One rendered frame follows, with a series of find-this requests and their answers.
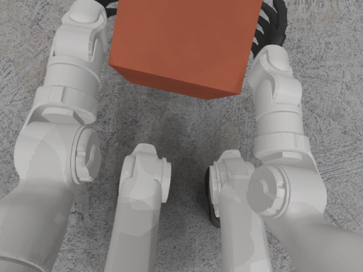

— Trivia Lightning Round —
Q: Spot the right robot forearm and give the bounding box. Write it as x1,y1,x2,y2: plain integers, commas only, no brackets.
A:
247,45,321,178

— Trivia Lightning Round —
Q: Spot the left robot upper arm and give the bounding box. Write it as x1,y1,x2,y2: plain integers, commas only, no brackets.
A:
0,121,102,272

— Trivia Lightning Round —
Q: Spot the right robot upper arm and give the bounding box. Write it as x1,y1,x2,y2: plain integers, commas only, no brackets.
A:
246,163,363,272

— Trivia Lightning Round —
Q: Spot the robot left shin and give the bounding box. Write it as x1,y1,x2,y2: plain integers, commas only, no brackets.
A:
119,143,159,191

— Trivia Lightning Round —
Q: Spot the left robot hand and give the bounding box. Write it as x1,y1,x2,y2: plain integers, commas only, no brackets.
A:
95,0,119,18

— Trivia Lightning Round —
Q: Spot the right robot hand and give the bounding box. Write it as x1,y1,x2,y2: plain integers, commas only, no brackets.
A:
251,0,288,59

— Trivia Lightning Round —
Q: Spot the carton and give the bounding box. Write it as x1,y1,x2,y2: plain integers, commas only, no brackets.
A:
108,0,263,100

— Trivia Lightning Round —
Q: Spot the left robot forearm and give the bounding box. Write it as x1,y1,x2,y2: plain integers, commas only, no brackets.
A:
14,0,109,173

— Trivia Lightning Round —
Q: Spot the left robot thigh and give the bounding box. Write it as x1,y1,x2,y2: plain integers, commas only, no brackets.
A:
104,151,171,272

